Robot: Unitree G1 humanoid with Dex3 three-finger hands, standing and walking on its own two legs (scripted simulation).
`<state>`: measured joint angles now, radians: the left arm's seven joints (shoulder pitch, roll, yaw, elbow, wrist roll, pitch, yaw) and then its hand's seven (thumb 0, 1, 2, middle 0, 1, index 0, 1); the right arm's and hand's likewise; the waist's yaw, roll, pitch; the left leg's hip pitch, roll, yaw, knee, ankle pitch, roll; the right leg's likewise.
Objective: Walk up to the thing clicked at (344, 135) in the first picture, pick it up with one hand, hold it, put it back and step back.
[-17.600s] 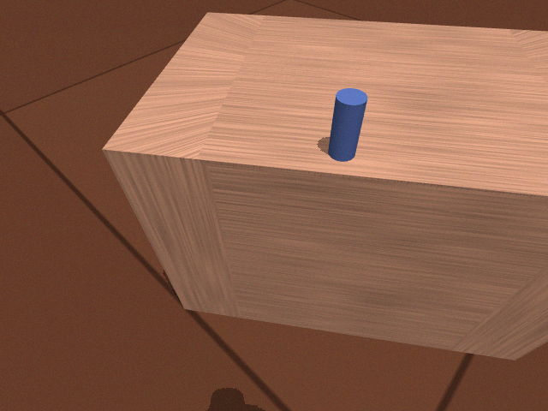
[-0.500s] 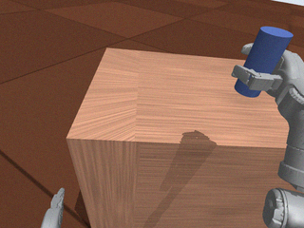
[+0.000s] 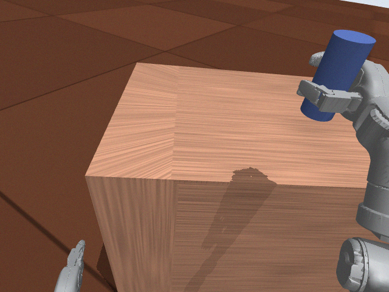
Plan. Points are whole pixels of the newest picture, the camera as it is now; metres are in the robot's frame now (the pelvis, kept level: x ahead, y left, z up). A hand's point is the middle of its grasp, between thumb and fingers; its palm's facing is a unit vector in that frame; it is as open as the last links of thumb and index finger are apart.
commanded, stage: hold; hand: right
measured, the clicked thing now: (333, 78) +0.34 -0.18 +0.34
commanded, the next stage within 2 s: crouch in 0.26 s
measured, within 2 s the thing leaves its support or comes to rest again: neither
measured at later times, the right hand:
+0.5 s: hand (323, 86) +0.33 -0.17 +0.33, palm faces +0.14 +0.99 -0.01, open 7.6 cm
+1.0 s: hand (302, 110) +0.40 -0.19 +0.24, palm faces +0.20 +0.98 +0.00, open 7.6 cm
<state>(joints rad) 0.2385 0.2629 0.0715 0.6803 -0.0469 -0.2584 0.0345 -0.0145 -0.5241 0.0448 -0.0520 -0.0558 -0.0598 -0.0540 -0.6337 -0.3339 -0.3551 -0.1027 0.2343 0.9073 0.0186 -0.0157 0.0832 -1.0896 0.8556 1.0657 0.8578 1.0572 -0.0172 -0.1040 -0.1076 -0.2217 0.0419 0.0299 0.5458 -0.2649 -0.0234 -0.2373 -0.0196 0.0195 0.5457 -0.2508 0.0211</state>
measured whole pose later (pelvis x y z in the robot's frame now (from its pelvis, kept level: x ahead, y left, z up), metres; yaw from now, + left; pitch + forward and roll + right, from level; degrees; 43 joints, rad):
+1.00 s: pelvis -0.01 +0.00 +0.00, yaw +1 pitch -1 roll +0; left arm 0.26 0.24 0.07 0.67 -0.02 -0.31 0.07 -0.01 -0.51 0.05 -0.05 -0.06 -0.06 -0.05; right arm -0.65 -0.34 -0.35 0.31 0.15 0.54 0.01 -0.01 0.11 -1.12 0.86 1.08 0.86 1.07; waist 0.02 -0.06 -0.06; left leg -0.29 0.03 0.01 0.57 -0.26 -0.02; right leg -0.29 -0.04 0.00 0.57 -0.25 0.03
